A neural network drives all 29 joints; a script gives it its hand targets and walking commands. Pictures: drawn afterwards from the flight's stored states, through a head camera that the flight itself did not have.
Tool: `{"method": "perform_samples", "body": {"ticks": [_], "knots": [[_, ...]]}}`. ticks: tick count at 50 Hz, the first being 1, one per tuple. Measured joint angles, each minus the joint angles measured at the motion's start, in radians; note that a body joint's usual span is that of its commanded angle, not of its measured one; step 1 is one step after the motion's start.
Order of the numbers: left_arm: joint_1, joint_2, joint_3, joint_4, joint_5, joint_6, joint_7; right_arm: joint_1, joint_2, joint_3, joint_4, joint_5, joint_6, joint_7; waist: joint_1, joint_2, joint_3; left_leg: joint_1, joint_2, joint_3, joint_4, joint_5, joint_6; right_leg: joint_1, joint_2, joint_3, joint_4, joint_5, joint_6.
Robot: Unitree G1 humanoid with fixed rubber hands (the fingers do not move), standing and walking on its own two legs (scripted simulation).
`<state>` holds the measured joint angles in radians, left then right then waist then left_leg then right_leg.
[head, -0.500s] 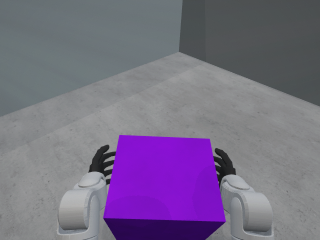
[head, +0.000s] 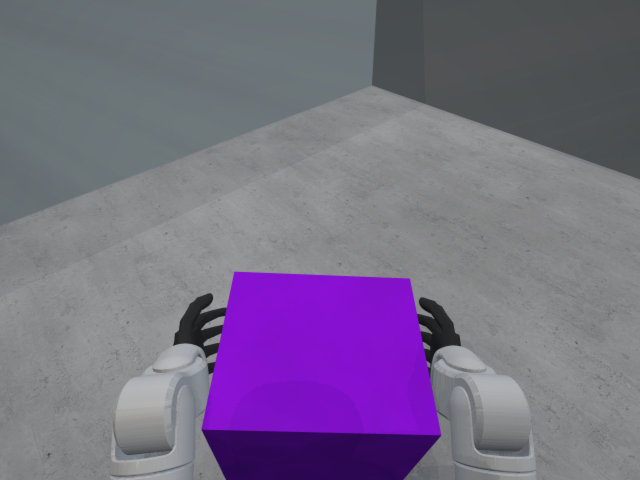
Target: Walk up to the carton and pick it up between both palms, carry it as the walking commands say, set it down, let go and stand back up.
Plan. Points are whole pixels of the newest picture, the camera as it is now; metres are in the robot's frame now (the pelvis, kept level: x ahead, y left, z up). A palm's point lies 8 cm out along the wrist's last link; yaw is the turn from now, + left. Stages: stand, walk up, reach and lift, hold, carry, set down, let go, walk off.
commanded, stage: carry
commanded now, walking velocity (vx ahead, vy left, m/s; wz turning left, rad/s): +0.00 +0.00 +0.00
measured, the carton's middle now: (316, 397) +0.22 +0.01 +0.02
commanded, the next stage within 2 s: none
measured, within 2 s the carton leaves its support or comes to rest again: neither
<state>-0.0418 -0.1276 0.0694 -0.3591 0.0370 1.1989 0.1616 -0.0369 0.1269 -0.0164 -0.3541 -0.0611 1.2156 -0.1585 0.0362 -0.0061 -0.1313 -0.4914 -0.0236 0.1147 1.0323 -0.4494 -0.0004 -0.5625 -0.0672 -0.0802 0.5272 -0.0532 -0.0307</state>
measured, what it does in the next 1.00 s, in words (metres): walks backwards: left foot, then right foot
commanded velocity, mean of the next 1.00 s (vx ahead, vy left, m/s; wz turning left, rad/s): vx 0.00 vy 0.07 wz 0.00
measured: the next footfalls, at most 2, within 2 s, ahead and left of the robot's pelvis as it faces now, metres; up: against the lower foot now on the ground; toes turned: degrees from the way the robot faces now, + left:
left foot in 0.10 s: -0.04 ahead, +0.06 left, +0.00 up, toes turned +1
right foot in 0.34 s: -0.03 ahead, -0.16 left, +0.00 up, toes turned -9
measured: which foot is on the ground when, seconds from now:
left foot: up 0.00-0.08, down 0.10-0.76, up 0.78-0.94, down 0.96-1.00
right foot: down 0.00-0.10, up 0.12-0.32, down 0.34-1.00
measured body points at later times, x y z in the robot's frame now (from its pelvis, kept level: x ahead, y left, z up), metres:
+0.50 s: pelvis -0.09 -0.05 +0.01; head -0.11 -0.06 +0.46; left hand +0.18 +0.09 +0.11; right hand +0.17 -0.20 +0.09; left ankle -0.08 +0.06 -0.72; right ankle -0.07 -0.15 -0.72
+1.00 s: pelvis -0.16 -0.04 +0.01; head -0.17 -0.03 +0.46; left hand +0.10 +0.11 +0.09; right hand +0.10 -0.18 +0.09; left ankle -0.15 +0.07 -0.72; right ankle -0.07 -0.16 -0.72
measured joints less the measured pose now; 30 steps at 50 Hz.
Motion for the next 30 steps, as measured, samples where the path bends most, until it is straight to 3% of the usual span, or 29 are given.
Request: {"method": "perform_samples", "body": {"ticks": [2,5,8,12,16,19,21,25,30], "knots": [[0.016,-0.001,0.006,-0.008,-0.001,-0.007,0.0,-0.006,0.0,0.007,0.012,0.002,-0.003,-0.001,-0.008,-0.003,-0.002,0.088,-0.018,0.016,-0.089,-0.035,0.018,0.011,0.01,-0.028,-0.098,0.018,0.043],[-0.007,0.0,0.0,-0.044,-0.004,-0.013,0.004,-0.011,0.0,-0.002,-0.027,0.015,-0.024,-0.004,-0.043,0.025,0.009,0.261,-0.023,-0.007,-0.423,-0.071,0.062,0.0,0.056,-0.105,-0.137,-0.064,0.1],[-0.034,-0.001,-0.007,-0.035,-0.009,-0.027,0.0,0.023,0.001,-0.007,-0.054,0.019,-0.064,-0.009,-0.08,-0.016,0.033,0.25,-0.023,-0.023,-0.397,0.041,0.088,-0.025,0.051,-0.047,0.073,-0.172,0.085],[0.021,0.001,-0.052,-0.006,0.018,-0.004,-0.01,0.08,0.005,-0.024,-0.041,0.03,-0.032,-0.007,-0.08,0.005,-0.047,0.255,0.011,-0.035,-0.444,0.072,0.069,0.014,0.048,0.004,0.291,-0.173,0.061],[0.013,0.001,-0.028,-0.019,0.023,-0.002,-0.013,0.037,0.002,-0.011,-0.016,0.028,-0.03,-0.006,-0.069,0.022,-0.06,0.223,0.029,-0.04,-0.465,0.101,0.051,0.171,0.035,0.003,0.135,-0.185,0.032],[-0.008,0.0,-0.009,-0.051,0.013,-0.017,-0.011,-0.004,0.0,-0.005,-0.031,0.026,-0.04,-0.007,-0.045,0.036,-0.045,0.17,0.046,-0.042,-0.447,0.113,0.034,0.238,0.048,-0.015,-0.022,-0.231,0.038],[-0.026,0.0,-0.013,-0.049,0.009,-0.025,-0.008,-0.017,0.0,-0.019,-0.044,0.028,-0.04,-0.006,-0.044,0.063,-0.013,0.153,0.061,-0.072,-0.439,0.134,0.018,0.229,0.06,-0.046,-0.025,-0.151,0.019],[-0.023,0.0,-0.017,-0.039,0.003,-0.02,-0.006,0.003,0.0,-0.017,-0.052,0.021,-0.035,-0.005,-0.021,0.043,-0.01,0.152,0.055,-0.074,-0.459,0.155,0.007,0.217,0.051,-0.054,-0.003,-0.185,-0.002],[0.004,0.0,-0.022,-0.047,0.001,-0.008,-0.005,0.02,0.001,-0.008,-0.057,0.017,-0.016,-0.004,-0.022,0.034,-0.014,0.144,0.06,-0.08,-0.465,0.184,-0.006,0.204,0.055,-0.061,0.006,-0.169,-0.017]]}}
